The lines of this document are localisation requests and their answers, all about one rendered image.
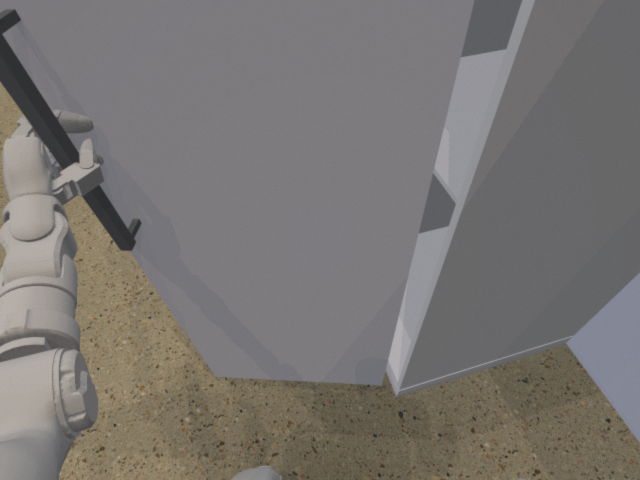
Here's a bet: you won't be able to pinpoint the fridge door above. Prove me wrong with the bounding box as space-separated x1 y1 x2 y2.
0 0 474 385

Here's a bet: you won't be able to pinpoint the robot left forearm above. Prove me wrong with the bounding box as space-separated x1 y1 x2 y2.
0 194 80 362

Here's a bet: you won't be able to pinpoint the handle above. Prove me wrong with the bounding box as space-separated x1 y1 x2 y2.
0 9 141 251

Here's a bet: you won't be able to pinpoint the left robot hand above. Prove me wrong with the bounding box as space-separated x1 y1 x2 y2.
3 110 104 206

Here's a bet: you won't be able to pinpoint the left robot upper arm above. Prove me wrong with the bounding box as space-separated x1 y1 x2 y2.
0 348 98 480

